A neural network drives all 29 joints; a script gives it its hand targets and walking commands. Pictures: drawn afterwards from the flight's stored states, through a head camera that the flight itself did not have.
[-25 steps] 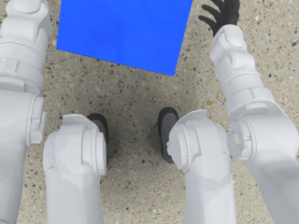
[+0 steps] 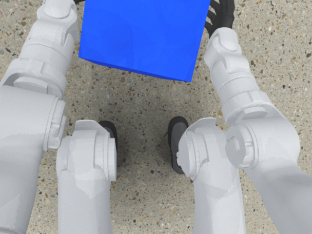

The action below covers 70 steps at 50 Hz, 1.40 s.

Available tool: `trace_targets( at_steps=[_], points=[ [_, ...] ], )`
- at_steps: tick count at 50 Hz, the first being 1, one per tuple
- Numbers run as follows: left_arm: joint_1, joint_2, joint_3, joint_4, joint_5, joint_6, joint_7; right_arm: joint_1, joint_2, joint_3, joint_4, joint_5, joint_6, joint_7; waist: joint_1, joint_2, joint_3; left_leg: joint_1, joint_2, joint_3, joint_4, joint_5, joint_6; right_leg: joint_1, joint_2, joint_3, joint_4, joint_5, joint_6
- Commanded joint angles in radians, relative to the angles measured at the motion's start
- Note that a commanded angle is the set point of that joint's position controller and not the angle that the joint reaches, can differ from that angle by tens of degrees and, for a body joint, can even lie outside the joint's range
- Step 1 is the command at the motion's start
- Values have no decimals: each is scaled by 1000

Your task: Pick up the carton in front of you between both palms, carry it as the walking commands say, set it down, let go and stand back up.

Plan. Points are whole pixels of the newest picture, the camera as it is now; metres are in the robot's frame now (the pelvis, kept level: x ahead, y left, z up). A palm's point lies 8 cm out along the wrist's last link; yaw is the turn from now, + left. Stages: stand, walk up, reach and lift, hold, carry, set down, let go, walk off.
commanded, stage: reach and lift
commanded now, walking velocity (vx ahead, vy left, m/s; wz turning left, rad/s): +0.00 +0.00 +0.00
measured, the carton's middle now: (142, 29) +0.51 +0.03 -0.26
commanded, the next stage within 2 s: none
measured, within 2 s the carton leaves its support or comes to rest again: leaves its support in 0.20 s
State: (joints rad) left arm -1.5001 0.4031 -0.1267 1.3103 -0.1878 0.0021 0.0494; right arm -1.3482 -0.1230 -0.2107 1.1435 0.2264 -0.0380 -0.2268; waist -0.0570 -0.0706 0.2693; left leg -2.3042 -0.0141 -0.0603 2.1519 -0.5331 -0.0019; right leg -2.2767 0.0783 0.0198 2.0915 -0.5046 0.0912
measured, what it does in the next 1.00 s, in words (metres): rises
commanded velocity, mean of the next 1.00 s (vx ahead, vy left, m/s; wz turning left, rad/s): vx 0.00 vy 0.00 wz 0.00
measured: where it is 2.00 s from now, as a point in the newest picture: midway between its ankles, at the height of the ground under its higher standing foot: (144, 157)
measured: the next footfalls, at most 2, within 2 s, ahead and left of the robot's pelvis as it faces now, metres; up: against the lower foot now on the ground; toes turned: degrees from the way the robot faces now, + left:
none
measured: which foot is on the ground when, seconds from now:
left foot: down 0.00-1.00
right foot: down 0.00-1.00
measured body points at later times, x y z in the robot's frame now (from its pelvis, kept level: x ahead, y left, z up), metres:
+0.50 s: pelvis +0.00 -0.01 +0.02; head +0.29 +0.06 +0.36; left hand +0.52 +0.19 -0.08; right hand +0.50 -0.11 -0.07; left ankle +0.11 +0.12 -0.35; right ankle +0.14 -0.14 -0.35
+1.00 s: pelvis +0.03 -0.01 +0.15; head +0.25 +0.04 +0.54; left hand +0.48 +0.19 +0.08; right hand +0.49 -0.11 +0.09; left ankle +0.11 +0.12 -0.35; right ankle +0.14 -0.14 -0.35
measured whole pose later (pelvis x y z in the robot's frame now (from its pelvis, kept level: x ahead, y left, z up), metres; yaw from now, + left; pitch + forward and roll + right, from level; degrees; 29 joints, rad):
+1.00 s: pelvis +0.03 -0.01 +0.15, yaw +5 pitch +40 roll -2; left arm -0.89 0.06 0.29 0.75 0.15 0.30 0.04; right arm -0.77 0.12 -0.46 0.56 -0.11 0.28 -0.13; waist -0.03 -0.02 -0.21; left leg -1.85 -0.10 -0.10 1.67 -0.51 -0.04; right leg -1.83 0.13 0.10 1.65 -0.52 0.08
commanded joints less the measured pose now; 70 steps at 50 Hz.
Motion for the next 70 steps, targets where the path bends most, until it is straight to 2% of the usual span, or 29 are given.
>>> trace_targets(
  at_steps=[1, 3, 5, 8, 12, 15, 18, 20, 24, 26, 30, 35, 39, 43, 51, 60, 70],
  points=[
    [-426, -562, -82, -145, 31, 3, -121, -354, 545, 87, -122, -65, 17, 141, 16, 188, -1027, 552, -36, 8, -209, 191, 19, 464, 63, -110, -79, 227, -17],
    [-416, -694, -50, -154, 62, 22, -157, -424, 659, 79, -146, -101, 43, 186, 33, 185, -1017, 527, -53, 24, -198, 188, 20, 451, 76, -116, -67, 213, -20],
    [-404, -775, -25, -174, 80, 34, -180, -455, 738, 81, -174, -121, 63, 214, 47, 157, -1019, 516, -64, 36, -185, 205, 25, 443, 88, -128, -56, 219, -19],
    [-405, -873, -29, -236, 68, 44, -193, -482, 838, 117, -237, -104, 80, 236, 58, 134, -1097, 568, -74, 51, -172, 264, 30, 456, 102, -142, -45, 255, -16],
    [-417, -993, -104, -381, 16, 51, -182, -486, 951, 211, -329, -46, 100, 243, 66, 158, -1325, 721, -88, 76, -159, 386, 20, 534, 114, -152, -38, 337, -19],
    [-407, -1064, -149, -508, -1, 72, -163, -493, 1001, 284, -453, -28, 123, 234, 70, 192, -1521, 880, -99, 93, -166, 445, 7, 580, 120, -159, -55, 350, -21],
    [-359, -1136, -181, -635, 7, 116, -149, -489, 1022, 351, -605, -30, 156, 230, 61, 212, -1664, 981, -114, 112, -200, 426, -3, 636, 126, -165, -95, 321, -23],
    [-306, -1193, -181, -667, 31, 154, -155, -481, 1027, 373, -656, -55, 187, 237, 45, 215, -1638, 976, -122, 115, -240, 353, -6, 633, 124, -165, -135, 258, -27],
    [-210, -1271, -102, -552, 111, 219, -193, -421, 1054, 302, -583, -148, 249, 262, 13, 197, -1372, 811, -133, 108, -348, 119, -5, 561, 117, -156, -230, 77, -38],
    [-187, -1292, -40, -490, 158, 238, -213, -394, 1074, 254, -527, -193, 271, 275, 8, 192, -1283, 757, -136, 105, -391, 54, -3, 543, 116, -149, -273, 32, -43],
    [-148, -1320, 64, -416, 229, 251, -236, -364, 1100, 193, -477, -261, 289, 295, 8, 169, -1243, 738, -143, 107, -462, 35, -1, 583, 115, -131, -355, 25, -44],
    [-97, -1341, 117, -395, 276, 254, -246, -316, 1141, 190, -465, -289, 299, 317, 27, 131, -1290, 793, -150, 116, -531, 77, 3, 658, 118, -123, -440, 53, -36],
    [-60, -1376, 87, -445, 271, 259, -251, -264, 1185, 240, -484, -276, 308, 332, 39, 114, -1361, 880, -153, 118, -580, 129, 2, 732, 122, -119, -496, 92, -30],
    [-22, -1420, 12, -525, 238, 267, -253, -206, 1222, 316, -517, -245, 317, 344, 45, 115, -1424, 983, -155, 115, -625, 187, -5, 810, 124, -111, -544, 135, -28],
    [77, -1479, -116, -637, 178, 285, -245, -68, 1262, 430, -553, -201, 333, 354, 40, 129, -1414, 1161, -158, 98, -728, 245, -21, 955, 123, -87, -655, 172, -33],
    [236, -1508, -105, -619, 198, 278, -235, 105, 1269, 419, -503, -226, 330, 367, 37, 123, -1239, 1315, -156, 64, -900, 250, -22, 1117, 109, -47, -829, 179, -46],
    [409, -1512, -89, -623, 234, 249, -231, 301, 1271, 403, -475, -276, 309, 378, 36, 99, -1086, 1514, -137, 17, -1111, 318, -7, 1358, 80, 4, -1046, 261, -59]
  ],
)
